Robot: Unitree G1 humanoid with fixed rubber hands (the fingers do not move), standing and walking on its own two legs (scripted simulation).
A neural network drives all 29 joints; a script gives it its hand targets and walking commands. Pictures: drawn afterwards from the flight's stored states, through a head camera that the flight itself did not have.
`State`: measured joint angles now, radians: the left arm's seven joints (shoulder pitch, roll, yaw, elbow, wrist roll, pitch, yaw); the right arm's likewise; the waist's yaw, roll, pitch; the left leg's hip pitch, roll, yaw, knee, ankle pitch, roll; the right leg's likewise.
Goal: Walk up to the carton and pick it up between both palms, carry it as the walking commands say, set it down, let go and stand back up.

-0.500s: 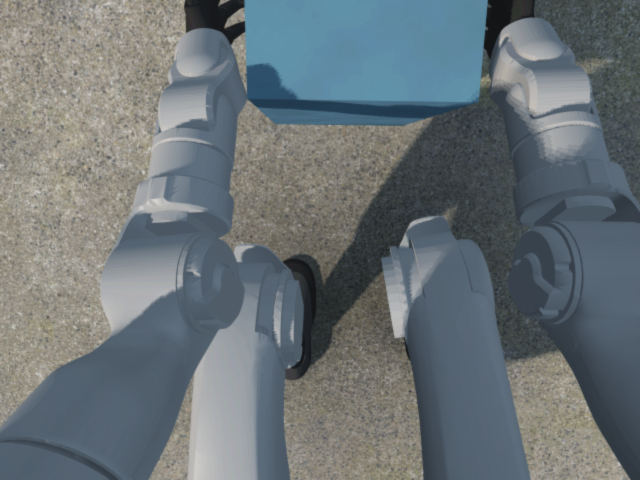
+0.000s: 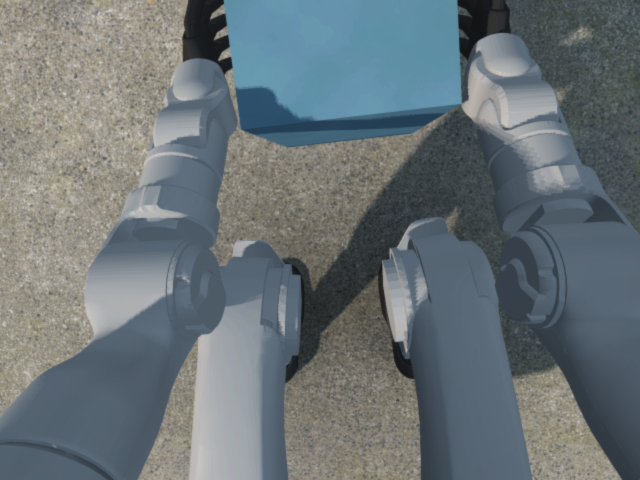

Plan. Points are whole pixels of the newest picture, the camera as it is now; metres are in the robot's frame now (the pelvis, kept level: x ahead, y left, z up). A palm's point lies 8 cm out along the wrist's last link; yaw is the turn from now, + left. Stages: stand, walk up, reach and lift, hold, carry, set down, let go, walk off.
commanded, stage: set down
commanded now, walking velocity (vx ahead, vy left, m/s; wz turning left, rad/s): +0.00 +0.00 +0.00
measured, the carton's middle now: (342, 58) +0.53 -0.04 -0.21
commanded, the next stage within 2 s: none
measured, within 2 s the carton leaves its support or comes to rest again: rests again in 0.14 s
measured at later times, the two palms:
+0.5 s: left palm (212, 50) +0.53 +0.09 -0.15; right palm (495, 35) +0.51 -0.20 -0.15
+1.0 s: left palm (193, 46) +0.55 +0.12 -0.16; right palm (523, 38) +0.50 -0.23 -0.17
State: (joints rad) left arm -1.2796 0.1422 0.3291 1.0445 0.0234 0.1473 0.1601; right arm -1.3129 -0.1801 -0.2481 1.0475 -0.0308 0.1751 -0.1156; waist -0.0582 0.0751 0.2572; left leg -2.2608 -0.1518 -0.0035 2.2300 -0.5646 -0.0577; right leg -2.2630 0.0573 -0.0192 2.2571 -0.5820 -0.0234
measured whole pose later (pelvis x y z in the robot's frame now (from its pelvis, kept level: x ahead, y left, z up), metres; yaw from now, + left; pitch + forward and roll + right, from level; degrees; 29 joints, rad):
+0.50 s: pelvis +0.02 +0.01 +0.00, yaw -1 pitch +37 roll +0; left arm -1.28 0.13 0.24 1.06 0.00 0.08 0.16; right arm -1.26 -0.22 -0.29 1.06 0.00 0.08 -0.06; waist -0.06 0.05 0.21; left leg -2.28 -0.13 0.03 2.24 -0.60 -0.01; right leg -2.27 0.08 0.01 2.25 -0.62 0.03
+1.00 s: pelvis +0.00 +0.00 +0.02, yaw -2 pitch +29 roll +2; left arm -1.37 0.33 0.08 0.93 -0.16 0.07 0.14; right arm -1.32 -0.37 -0.10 0.91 0.24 0.05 -0.09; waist -0.05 0.01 0.54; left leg -2.11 -0.12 -0.01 2.20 -0.61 -0.06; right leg -2.13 0.08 -0.02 2.22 -0.60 -0.03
